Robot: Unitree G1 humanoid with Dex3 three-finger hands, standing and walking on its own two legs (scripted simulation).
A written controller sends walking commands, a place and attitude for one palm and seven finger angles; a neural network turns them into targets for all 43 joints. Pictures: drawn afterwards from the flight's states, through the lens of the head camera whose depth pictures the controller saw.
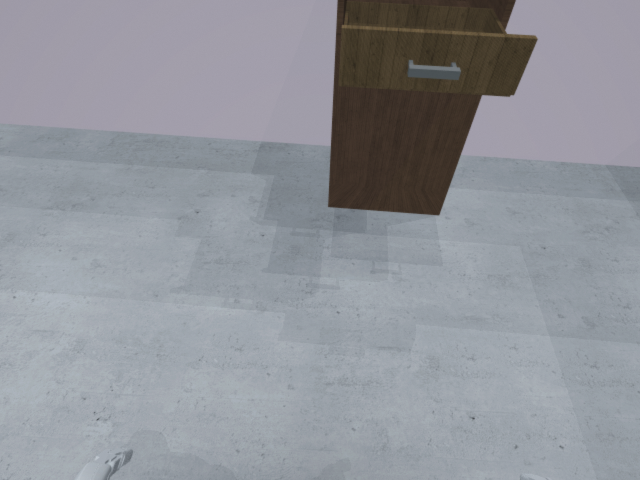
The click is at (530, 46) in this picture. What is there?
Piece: drawer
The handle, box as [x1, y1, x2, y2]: [407, 60, 460, 79]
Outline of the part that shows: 408,62 408,76 458,79 460,72 459,67 457,67 454,62 451,62 451,65 449,67 414,65 412,63 412,60 409,60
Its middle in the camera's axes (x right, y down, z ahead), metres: +0.27 -0.41 +0.94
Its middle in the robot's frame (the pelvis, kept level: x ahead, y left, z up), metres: +1.00 -0.23 +0.05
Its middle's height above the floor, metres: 0.81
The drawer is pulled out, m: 0.30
